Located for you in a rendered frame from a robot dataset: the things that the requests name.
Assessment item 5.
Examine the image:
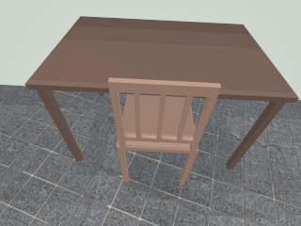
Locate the table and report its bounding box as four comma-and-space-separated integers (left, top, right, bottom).
25, 16, 299, 170

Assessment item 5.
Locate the chair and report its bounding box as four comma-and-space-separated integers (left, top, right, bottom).
107, 77, 222, 186

